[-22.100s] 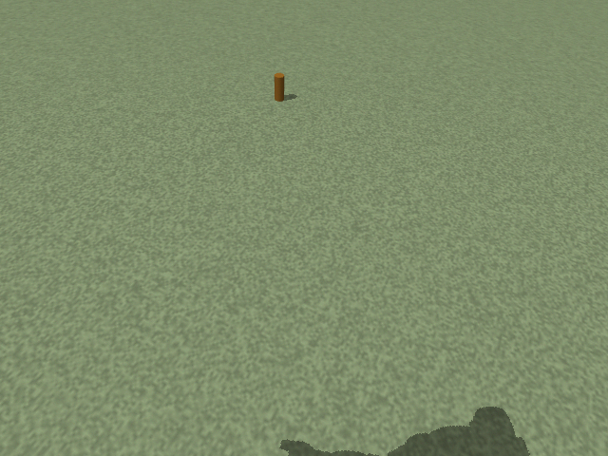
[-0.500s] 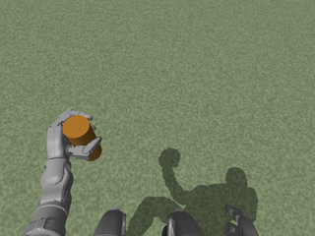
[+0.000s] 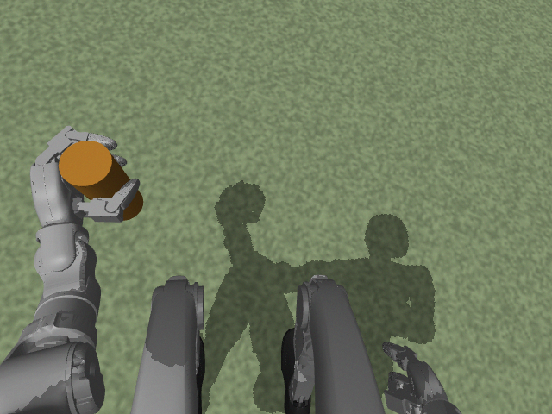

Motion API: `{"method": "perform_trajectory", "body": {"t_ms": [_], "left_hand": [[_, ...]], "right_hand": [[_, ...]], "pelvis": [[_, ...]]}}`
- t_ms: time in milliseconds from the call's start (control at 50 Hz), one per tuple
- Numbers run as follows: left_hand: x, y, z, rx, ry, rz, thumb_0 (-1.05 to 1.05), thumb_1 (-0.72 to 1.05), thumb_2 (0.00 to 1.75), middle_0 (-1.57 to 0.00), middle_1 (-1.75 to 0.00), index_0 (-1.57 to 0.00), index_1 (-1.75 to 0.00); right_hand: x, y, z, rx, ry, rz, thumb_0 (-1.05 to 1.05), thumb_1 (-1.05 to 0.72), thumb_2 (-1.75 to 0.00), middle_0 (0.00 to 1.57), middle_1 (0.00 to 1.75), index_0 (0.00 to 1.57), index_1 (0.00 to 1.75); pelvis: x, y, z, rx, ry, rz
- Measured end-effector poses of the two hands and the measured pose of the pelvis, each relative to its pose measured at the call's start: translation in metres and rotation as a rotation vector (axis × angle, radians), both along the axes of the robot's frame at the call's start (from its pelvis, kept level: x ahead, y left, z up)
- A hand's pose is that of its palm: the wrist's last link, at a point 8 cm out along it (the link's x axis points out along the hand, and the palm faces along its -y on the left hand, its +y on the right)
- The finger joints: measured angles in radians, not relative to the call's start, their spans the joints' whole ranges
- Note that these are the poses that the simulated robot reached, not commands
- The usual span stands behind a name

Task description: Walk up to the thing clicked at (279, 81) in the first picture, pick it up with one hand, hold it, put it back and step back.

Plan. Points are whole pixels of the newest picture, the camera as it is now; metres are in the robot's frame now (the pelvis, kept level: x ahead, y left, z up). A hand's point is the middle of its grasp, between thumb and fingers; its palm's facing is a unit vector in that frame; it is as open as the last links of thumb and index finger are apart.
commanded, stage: crouch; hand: left
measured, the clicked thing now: (108, 186) +0.42 +0.23 -0.07
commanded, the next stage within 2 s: lower in 1.00 s
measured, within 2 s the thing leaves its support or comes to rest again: neither
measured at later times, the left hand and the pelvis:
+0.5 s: hand (128, 199) +0.45 +0.24 -0.19, palm faces +0.27 -0.96 -0.03, open 8.4 cm; pelvis -0.03 +0.00 -0.14, yaw -3 degrees
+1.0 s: hand (133, 208) +0.45 +0.25 -0.27, palm faces +0.24 -0.97 -0.03, open 8.4 cm; pelvis -0.03 +0.01 -0.18, yaw -6 degrees
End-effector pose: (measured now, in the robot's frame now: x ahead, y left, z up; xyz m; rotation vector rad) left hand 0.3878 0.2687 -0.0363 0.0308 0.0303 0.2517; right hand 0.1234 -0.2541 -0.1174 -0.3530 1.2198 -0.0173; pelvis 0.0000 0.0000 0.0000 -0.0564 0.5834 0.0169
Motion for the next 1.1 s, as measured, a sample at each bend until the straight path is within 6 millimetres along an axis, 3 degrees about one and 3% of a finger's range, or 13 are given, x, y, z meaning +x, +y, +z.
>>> {"method": "perform_trajectory", "body": {"t_ms": [200, 420, 580, 780, 1100], "left_hand": [[0.009, 0.011, -0.083, 0.013, 0.002, 0.017, 0.0, -0.23, 1.11, -0.8, -1.05, -0.84, -1.07], [0.022, 0.014, -0.14, -0.002, 0.01, 0.021, 0.0, -0.23, 1.12, -0.8, -1.04, -0.84, -1.07], [0.029, 0.017, -0.172, -0.009, 0.012, 0.015, 0.0, -0.23, 1.12, -0.8, -1.04, -0.84, -1.06], [0.031, 0.024, -0.205, -0.009, 0.023, -0.001, 0.0, -0.23, 1.12, -0.8, -1.04, -0.84, -1.06], [0.035, 0.025, -0.238, -0.01, 0.022, -0.011, 0.0, -0.23, 1.12, -0.81, -1.04, -0.84, -1.06]], "right_hand": [[-0.036, -0.007, -0.072, -0.035, 0.078, 0.012, 0.0, -0.93, -0.92, 0.2, 0.3, 0.2, 0.3], [-0.076, -0.016, -0.12, -0.072, 0.165, 0.002, 0.0, -0.93, -0.92, 0.2, 0.3, 0.2, 0.3], [-0.086, -0.02, -0.134, -0.103, 0.196, 0.023, 0.0, -0.93, -0.91, 0.2, 0.3, 0.2, 0.3], [-0.078, -0.022, -0.141, -0.145, 0.213, 0.078, 0.0, -0.92, -0.91, 0.2, 0.3, 0.2, 0.3], [-0.07, -0.019, -0.144, -0.185, 0.237, 0.152, 0.0, -0.92, -0.91, 0.2, 0.3, 0.2, 0.3]], "pelvis": [[-0.02, 0.0, -0.076, -0.009, -0.009, -0.006], [-0.029, -0.001, -0.13, -0.024, -0.055, -0.02], [-0.031, 0.0, -0.153, -0.045, -0.082, -0.035], [-0.029, 0.004, -0.17, -0.073, -0.104, -0.046], [-0.028, 0.008, -0.185, -0.111, -0.147, -0.058]]}}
